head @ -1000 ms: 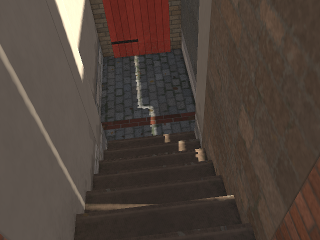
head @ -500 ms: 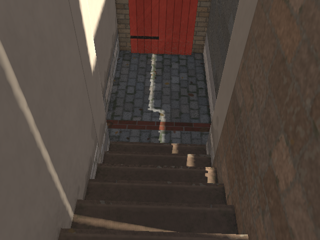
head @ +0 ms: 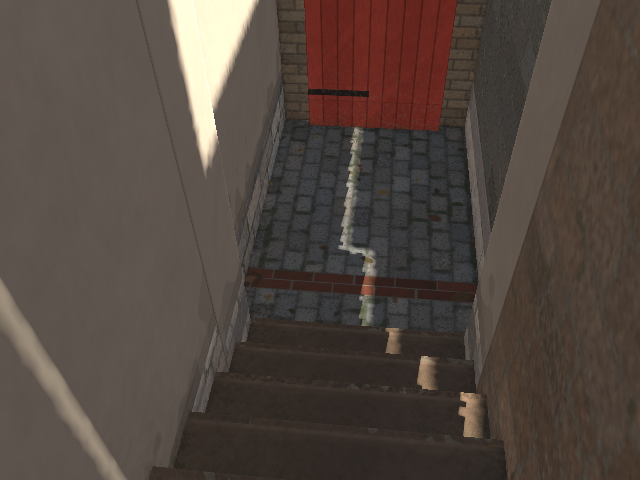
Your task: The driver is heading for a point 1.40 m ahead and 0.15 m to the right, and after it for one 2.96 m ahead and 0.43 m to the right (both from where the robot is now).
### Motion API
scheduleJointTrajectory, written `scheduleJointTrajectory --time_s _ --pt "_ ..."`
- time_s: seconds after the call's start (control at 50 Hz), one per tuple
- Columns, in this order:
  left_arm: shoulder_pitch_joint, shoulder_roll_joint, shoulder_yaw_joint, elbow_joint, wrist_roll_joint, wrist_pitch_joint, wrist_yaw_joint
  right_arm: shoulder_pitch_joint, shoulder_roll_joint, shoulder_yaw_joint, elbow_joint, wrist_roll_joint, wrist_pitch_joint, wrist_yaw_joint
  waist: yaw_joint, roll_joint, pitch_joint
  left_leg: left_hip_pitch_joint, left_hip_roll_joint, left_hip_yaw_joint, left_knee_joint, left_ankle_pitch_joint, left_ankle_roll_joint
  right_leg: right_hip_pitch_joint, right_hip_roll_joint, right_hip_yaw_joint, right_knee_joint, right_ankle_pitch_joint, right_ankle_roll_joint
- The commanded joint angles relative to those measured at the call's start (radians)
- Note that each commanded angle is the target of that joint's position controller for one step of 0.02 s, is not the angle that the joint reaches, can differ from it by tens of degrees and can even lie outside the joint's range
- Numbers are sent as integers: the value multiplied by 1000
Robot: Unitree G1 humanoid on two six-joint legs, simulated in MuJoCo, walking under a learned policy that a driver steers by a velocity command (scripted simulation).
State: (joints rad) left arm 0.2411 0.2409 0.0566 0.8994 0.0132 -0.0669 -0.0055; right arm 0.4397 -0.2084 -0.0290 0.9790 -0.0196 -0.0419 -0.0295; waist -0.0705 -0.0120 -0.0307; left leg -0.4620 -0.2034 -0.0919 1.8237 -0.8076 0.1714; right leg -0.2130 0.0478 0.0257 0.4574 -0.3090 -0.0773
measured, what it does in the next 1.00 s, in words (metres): goes down: left foot 0.18 m lower, then right foot 0.18 m lower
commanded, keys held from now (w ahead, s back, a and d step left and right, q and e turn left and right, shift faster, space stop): w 0.40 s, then no key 0.56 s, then w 0.04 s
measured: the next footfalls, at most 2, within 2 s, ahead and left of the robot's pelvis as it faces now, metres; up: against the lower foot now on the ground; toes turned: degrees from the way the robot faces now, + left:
left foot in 0.40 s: +0.30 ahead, +0.03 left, -0.18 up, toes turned +4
right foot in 0.82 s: +0.55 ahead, -0.15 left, -0.37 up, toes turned +1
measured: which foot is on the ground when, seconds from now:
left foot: up 0.00-0.38, down 0.40-0.84, up 0.86-1.00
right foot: down 0.00-0.40, up 0.42-0.80, down 0.82-1.00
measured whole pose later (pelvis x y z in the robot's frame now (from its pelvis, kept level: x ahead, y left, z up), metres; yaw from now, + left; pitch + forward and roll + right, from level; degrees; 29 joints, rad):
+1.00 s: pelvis +0.45 -0.09 -0.37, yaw +2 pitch -1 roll +2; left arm 0.36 0.19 -0.01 1.02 0.01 -0.03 0.03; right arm 0.25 -0.17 0.00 0.97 -0.02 0.07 -0.07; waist 0.01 0.02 0.00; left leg -0.76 -0.08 0.01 1.92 -0.66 0.07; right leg -0.32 0.04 -0.03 0.52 -0.19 -0.10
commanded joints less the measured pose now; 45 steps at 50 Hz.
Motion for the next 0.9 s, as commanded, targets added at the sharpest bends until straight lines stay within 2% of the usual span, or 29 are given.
scheduleJointTrajectory --time_s 0.02,0.04,0.06,0.1,0.14,0.16,0.2,0.24,0.32,0.36,0.38,0.4,0.42,0.44,0.46,0.48,0.5,0.52,0.54,0.58,0.6,0.62,0.7,0.74,0.78,0.82,0.84,0.86,0.9 --pt "361 176 50 78 -32 -9 2 -31 -103 -23 -87 -57 18 -16 128 -174 15 -731 135 1 110 128 -19 435 -468 513 26 217 -303" --pt "346 114 25 93 -33 -15 6 -141 -137 -41 -85 -62 38 -14 112 -66 133 -727 150 -15 69 125 -42 234 -431 546 -17 113 -303" --pt "290 61 -9 83 -16 -34 12 -219 -121 -44 -83 -35 30 -20 77 75 211 -664 173 -125 -229 436 -65 65 -347 425 28 189 -206" --pt "196 64 -22 62 -23 -48 30 -226 -89 -35 -53 -14 32 3 2 7 212 -267 180 14 -705 690 -143 -278 -226 239 27 417 -118" --pt "235 156 5 89 -27 -46 27 -85 2 -17 57 -45 52 20 -8 -165 50 34 119 145 -596 847 -129 -313 -222 202 97 740 -67" --pt "269 73 -8 106 -43 -45 40 -190 -62 -34 22 -19 36 30 6 -105 81 -94 164 58 -765 1079 -116 -242 -140 180 217 419 -43" --pt "261 18 -26 106 -57 -40 51 -326 -59 -26 -1 -18 14 42 43 -55 120 -111 165 80 -975 1274 -121 -222 -103 199 271 163 -42" --pt "247 22 -28 107 -36 -39 51 -380 -19 -5 -25 -17 0 42 81 -60 140 66 131 141 -1072 1332 -138 -323 -75 183 314 85 -47" --pt "370 23 -22 160 4 -5 48 -461 -17 15 -87 2 -3 30 204 -55 222 117 99 217 -1313 1000 -161 -179 -73 176 513 516 -56" --pt "432 56 -19 202 24 20 52 -256 -75 -4 -38 13 1 29 147 -45 143 235 144 168 -1543 911 -112 -43 -98 193 754 857 -63" --pt "417 58 -20 218 6 23 62 -108 -97 -15 27 -8 -7 30 87 -23 140 398 188 167 -1659 1083 -73 -147 -81 169 986 878 -48" --pt "343 52 -11 196 1 22 56 39 -153 -31 63 -28 1 36 -5 73 102 644 350 7 -1706 1302 40 -422 27 109 1421 222 -23" --pt "360 12 -9 155 -27 5 59 196 -154 -19 84 -12 4 48 -10 98 -133 1078 590 -147 -1151 1949 120 -782 78 27 1682 -738 -16" --pt "369 59 -9 110 -41 -7 69 211 -165 -20 75 -20 0 50 -16 67 -211 1218 687 -247 -1150 1698 240 -1034 13 142 1608 -675 -17" --pt "312 66 -12 122 3 -6 70 185 -176 -45 73 -5 3 33 -43 49 -153 1075 691 -308 -1197 1201 306 -1134 -39 203 1568 -632 -16" --pt "301 102 9 142 16 -11 59 63 -132 -27 35 -9 -7 24 45 -78 -51 765 603 -237 -1292 896 234 -1008 -50 179 1343 -369 -9" --pt "242 80 11 157 51 -15 55 -14 -98 -10 20 -25 -22 12 77 -74 47 497 537 -225 -1289 861 182 -923 -43 182 1246 -226 11" --pt "182 62 5 126 51 -7 49 -138 -67 11 -30 -20 -30 0 146 -154 167 72 467 -93 -1381 988 111 -630 -43 155 825 41 64" --pt "192 9 -2 139 59 11 52 -121 -74 14 -16 -12 -41 1 161 -95 154 -154 403 -13 -1387 1174 94 -338 -21 48 683 166 92" --pt "349 -42 -15 197 32 36 56 -99 -120 -6 -3 17 -66 8 207 87 49 -187 314 70 -1268 1312 65 -148 15 -35 713 441 81" --pt "308 -7 -7 188 37 31 57 -62 -83 -3 32 35 -79 0 182 143 56 -68 304 24 -1187 1135 46 -272 -26 35 647 530 68" --pt "204 29 4 146 33 25 52 -45 -40 6 34 53 -73 -7 154 78 85 -41 278 45 -1157 1018 28 -312 -31 28 479 635 55" --pt "5 6 -21 62 24 9 35 -28 -52 8 31 20 -43 -30 72 114 113 -34 271 8 -998 674 -5 -188 -33 9 140 790 73" --pt "-2 22 -33 41 -5 -1 29 4 -57 8 30 -7 -33 -32 43 107 160 25 277 -12 -914 734 10 -172 -77 19 -56 778 54" --pt "103 65 -21 73 -3 -9 26 33 -69 6 26 -26 -16 -38 38 114 161 115 277 -65 -784 878 38 -107 -131 38 -218 712 27" --pt "408 144 13 199 9 -7 11 53 -49 15 22 -21 12 -44 122 -4 60 18 204 -40 -446 766 31 232 -171 -15 -260 999 -3" --pt "505 231 33 237 26 -9 -2 114 -5 11 4 38 11 -25 114 -214 -65 -203 80 51 -88 237 -24 505 -295 35 60 1477 -54" --pt "457 198 26 211 -2 -2 -15 188 16 16 1 69 18 -32 102 -292 -206 -419 39 120 234 -284 -50 697 -416 157 240 1520 -175" --pt "338 110 -11 161 -61 14 3 29 -57 8 -35 16 54 -45 118 -156 -136 -592 105 101 250 -104 -71 504 -437 292 48 850 -254"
